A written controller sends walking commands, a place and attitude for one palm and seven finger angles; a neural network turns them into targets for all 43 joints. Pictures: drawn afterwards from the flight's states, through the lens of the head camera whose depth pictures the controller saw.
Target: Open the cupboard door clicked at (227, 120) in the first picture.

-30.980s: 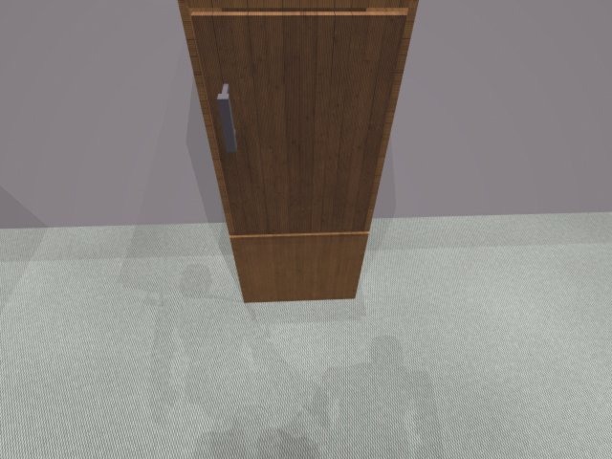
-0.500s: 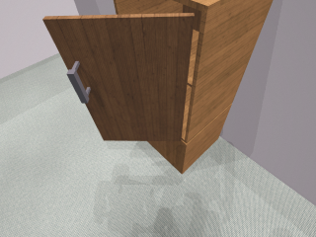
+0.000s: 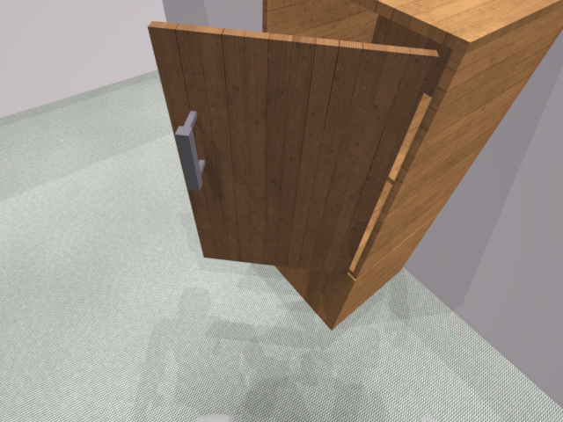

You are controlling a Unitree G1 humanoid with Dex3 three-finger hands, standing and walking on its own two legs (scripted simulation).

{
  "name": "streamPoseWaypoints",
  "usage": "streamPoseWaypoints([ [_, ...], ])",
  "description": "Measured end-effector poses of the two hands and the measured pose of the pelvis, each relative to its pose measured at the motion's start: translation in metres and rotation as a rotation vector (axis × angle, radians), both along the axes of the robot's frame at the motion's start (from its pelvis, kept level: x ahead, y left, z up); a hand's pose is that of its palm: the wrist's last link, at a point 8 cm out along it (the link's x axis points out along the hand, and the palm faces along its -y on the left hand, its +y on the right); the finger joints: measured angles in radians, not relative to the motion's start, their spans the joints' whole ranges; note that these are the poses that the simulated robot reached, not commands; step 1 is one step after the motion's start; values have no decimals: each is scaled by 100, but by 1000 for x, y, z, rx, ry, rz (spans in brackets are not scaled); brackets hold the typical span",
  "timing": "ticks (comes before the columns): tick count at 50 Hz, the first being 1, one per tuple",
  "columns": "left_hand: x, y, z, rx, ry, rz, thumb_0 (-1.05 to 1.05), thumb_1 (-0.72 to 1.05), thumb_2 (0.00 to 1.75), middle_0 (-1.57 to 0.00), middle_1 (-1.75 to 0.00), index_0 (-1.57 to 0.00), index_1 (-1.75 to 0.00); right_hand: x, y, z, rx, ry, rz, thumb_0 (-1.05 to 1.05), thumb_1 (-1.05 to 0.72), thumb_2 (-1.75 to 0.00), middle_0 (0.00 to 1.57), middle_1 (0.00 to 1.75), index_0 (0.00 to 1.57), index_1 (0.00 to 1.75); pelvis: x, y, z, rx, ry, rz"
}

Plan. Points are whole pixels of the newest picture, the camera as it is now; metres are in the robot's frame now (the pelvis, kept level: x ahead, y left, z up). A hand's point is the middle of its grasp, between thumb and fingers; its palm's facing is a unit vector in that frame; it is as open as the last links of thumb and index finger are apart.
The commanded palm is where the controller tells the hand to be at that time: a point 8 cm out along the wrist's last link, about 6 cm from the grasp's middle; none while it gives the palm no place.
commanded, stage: come to a stop and stand still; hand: left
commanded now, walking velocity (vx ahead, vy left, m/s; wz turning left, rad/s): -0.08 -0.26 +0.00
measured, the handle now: (193, 152) +0.49 +0.21 +0.08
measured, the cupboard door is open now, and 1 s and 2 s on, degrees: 45 45 45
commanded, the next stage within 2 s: look again from close up in 1.56 s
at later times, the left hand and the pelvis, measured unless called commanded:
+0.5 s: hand out of the picture +0.00 +0.15 -0.16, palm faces +0.01 -0.98 -0.21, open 7.3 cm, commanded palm none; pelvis -0.02 -0.03 +0.01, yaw -1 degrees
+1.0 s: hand out of the picture -0.03 +0.10 -0.16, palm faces +0.06 -0.99 -0.14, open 7.4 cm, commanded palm none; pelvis +0.01 -0.04 +0.02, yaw -1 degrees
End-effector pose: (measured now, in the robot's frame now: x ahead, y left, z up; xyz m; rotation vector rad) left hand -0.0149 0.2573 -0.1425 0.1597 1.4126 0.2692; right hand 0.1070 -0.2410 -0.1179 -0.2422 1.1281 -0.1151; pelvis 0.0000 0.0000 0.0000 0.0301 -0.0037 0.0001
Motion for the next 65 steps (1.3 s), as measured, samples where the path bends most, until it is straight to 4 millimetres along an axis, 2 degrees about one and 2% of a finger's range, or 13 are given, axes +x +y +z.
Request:
streamPoseWaypoints([
  [4,10,7,1,-8,-15,-18,1,91,90,-20,-30,-20,-30,-10,24,5,18,15,6,0,-91,-90,20,30,20,30,-2,6,7,-2,6,-5],
  [8,18,-2,9,-40,-36,-47,0,91,90,-19,-30,-20,-30,-24,38,5,52,28,-26,0,-92,-90,20,30,20,30,-5,9,13,-10,19,-11],
  [13,25,-23,16,-65,-44,-97,0,91,90,-20,-30,-20,-30,-48,29,-2,72,45,-79,-1,-93,-90,20,30,20,30,-13,5,16,-13,25,-26],
  [17,24,-35,18,-39,-71,-112,1,93,90,-20,-30,-20,-30,-81,10,-15,83,105,-128,-1,-93,-90,20,30,20,30,-20,-7,11,-7,14,-29],
  [23,12,-54,20,-49,-84,-105,1,93,90,-20,-30,-20,-30,-128,-10,-16,68,221,-152,0,-93,-90,20,30,20,30,-19,-21,15,-22,-16,-16],
  [28,2,-70,14,-79,-55,-93,1,93,90,-20,-30,-20,-30,-157,-12,-15,74,301,-166,0,-92,-90,20,30,20,30,-18,-31,15,-24,-32,-10],
  [33,-9,-86,11,-112,-13,-77,1,92,90,-20,-30,-20,-30,-172,-5,-14,93,364,-166,1,-92,-90,20,30,20,30,-15,-37,16,-27,-31,-8],
  [39,-20,-100,10,-137,38,-53,1,91,90,-20,-30,-20,-30,-168,5,-13,118,389,-163,1,-91,-90,20,30,20,30,-8,-41,17,-27,-22,-9],
  [45,-22,-104,11,-140,64,-31,0,91,90,-20,-30,-20,-30,-141,9,-15,125,352,-150,1,-91,-90,20,30,20,30,2,-41,17,-23,-16,-10],
  [57,-8,-96,10,-126,60,-23,0,91,90,-20,-30,-20,-30,-97,-9,-13,60,282,-135,2,-94,-90,20,30,20,30,21,-36,17,-15,-21,-16],
  [65,4,-87,10,-116,44,-33,0,91,90,-20,-30,-20,-30,-82,-10,-10,46,254,-125,2,-94,-90,20,30,20,30,26,-32,18,-14,-22,-18],
])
